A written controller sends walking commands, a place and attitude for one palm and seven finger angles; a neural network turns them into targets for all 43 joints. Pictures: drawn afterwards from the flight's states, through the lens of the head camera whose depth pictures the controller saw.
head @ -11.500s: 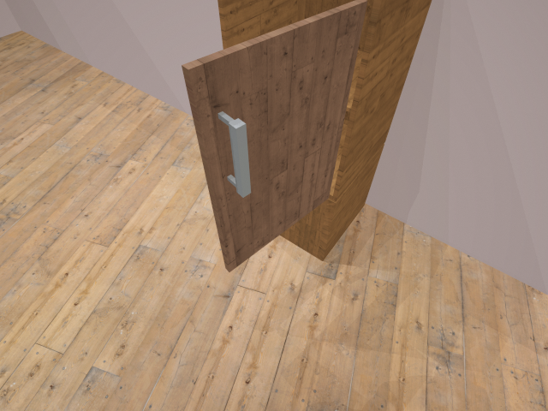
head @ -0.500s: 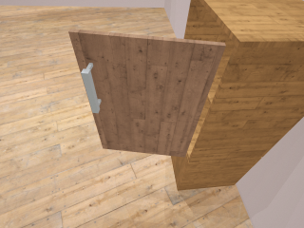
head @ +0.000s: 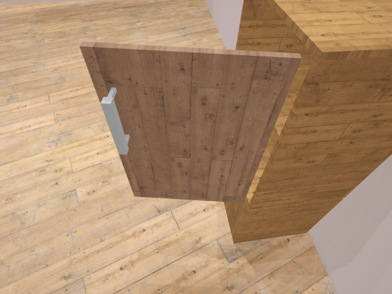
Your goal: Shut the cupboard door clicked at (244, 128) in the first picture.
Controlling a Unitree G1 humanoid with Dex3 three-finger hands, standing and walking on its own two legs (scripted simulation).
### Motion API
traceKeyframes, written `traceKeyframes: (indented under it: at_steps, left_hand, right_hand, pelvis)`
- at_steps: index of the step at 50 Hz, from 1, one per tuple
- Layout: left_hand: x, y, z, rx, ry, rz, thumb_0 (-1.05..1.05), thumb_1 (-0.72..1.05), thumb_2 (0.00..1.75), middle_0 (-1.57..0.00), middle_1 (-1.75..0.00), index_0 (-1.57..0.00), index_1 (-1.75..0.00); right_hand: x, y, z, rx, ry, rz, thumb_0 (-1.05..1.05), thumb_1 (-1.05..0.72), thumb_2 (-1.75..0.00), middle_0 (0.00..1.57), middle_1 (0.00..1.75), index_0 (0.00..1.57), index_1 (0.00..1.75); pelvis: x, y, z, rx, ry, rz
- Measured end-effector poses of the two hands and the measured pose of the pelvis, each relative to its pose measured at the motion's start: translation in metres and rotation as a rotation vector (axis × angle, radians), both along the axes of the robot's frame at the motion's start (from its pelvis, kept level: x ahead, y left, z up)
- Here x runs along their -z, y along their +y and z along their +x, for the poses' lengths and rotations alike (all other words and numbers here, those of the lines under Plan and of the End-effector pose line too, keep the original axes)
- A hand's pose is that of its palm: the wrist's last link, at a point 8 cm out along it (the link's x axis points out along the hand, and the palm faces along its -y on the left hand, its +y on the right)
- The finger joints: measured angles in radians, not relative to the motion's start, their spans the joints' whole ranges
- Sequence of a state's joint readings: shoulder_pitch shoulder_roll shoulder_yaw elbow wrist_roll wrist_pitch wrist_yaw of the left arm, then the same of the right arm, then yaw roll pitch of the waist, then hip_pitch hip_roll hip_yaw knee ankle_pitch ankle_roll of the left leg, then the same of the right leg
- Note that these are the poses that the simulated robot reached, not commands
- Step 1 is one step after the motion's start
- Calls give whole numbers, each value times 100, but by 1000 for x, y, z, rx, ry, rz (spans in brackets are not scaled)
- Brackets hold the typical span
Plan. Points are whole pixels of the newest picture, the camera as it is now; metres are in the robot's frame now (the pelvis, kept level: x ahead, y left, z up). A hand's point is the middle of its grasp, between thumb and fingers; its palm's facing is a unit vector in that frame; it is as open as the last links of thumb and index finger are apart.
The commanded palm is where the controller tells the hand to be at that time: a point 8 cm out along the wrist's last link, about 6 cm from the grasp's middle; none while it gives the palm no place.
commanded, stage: come to a stop and stand still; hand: left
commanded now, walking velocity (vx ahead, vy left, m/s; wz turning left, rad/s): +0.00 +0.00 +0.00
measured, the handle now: (118, 122) +0.46 +0.21 +0.07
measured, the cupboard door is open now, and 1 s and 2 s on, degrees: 79 79 79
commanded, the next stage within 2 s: look again from close up in 0.96 s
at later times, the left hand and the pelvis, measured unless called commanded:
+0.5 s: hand out of the picture -0.02 +0.13 -0.17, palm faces +0.01 -0.98 -0.21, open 7.4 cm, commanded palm none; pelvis -0.01 -0.04 +0.00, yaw +0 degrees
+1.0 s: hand out of the picture +0.00 +0.10 -0.17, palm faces +0.01 -0.98 -0.21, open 7.3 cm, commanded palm none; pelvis +0.00 -0.07 +0.00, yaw +0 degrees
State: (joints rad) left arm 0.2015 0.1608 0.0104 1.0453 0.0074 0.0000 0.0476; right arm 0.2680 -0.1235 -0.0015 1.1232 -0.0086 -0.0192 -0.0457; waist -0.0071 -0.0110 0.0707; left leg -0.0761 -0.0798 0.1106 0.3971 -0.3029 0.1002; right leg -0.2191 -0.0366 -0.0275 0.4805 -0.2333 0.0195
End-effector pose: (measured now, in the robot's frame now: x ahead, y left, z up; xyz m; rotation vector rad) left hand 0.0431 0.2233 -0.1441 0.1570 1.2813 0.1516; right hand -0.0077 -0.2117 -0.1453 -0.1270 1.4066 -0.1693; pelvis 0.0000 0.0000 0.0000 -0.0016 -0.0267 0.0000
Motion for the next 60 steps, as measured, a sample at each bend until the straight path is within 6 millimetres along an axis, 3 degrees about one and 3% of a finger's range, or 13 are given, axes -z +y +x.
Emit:
traceKeyframes:
  at_steps: [6, 14, 25, 38, 60]
  left_hand:
    - [2, -2, -6, 8, -7, 17, 0, 92, 90, -20, -30, -20, -30]
    - [-7, -10, -39, 5, 42, 40, 0, 91, 90, -20, -30, -20, -30]
    - [-10, -42, -71, -13, 136, 7, 0, 91, 90, -20, -30, -20, -30]
    - [-6, -67, -62, -8, 146, -7, 1, 92, 90, -20, -30, -20, -30]
    - [-8, -76, -50, -16, 124, 9, 1, 92, 90, -20, -30, -20, -30]
  right_hand:
    - [0, -11, 3, -21, -53, -12, 1, -92, -90, 20, 30, 20, 30]
    - [11, -22, 13, -39, -119, 24, 0, -91, -90, 20, 30, 19, 30]
    - [9, -40, -11, -38, -29, 44, 0, -91, -90, 19, 30, 19, 29]
    - [7, -48, -31, -11, 62, 59, 0, -91, -90, 19, 30, 19, 29]
    - [6, -61, -18, -13, 49, 59, 0, -91, -90, 19, 30, 19, 29]
  pelvis:
    - [3, -4, -2, -14, 8, 6]
    - [4, -14, -7, 2, -17, 11]
    - [-1, -35, -7, 4, 8, 16]
    - [-2, -56, -1, -1, 9, 18]
    - [-3, -72, 5, -5, 13, 17]
